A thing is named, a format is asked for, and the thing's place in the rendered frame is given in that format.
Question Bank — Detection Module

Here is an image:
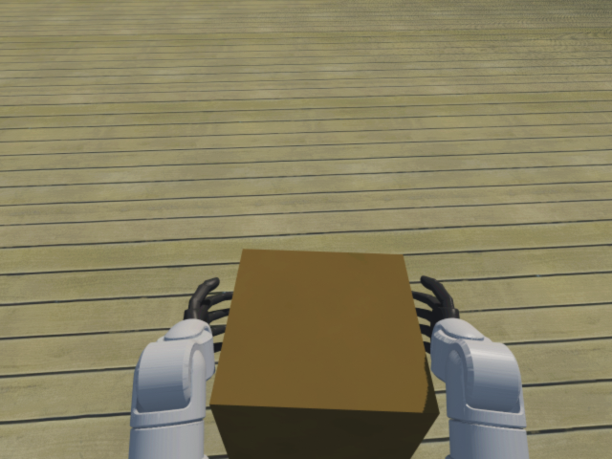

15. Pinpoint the robot right forearm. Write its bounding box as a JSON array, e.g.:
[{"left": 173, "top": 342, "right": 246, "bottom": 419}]
[{"left": 430, "top": 318, "right": 529, "bottom": 459}]

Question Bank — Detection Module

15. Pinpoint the robot left forearm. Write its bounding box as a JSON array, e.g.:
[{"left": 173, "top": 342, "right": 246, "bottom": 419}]
[{"left": 128, "top": 318, "right": 215, "bottom": 459}]

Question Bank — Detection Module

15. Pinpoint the carton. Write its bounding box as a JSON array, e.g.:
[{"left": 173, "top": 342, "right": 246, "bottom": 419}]
[{"left": 209, "top": 249, "right": 440, "bottom": 459}]

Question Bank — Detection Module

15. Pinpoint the robot right hand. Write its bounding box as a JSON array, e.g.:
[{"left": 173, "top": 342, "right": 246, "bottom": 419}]
[{"left": 411, "top": 275, "right": 460, "bottom": 354}]

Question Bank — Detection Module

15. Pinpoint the robot left hand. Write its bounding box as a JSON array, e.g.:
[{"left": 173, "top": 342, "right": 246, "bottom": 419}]
[{"left": 184, "top": 277, "right": 233, "bottom": 353}]

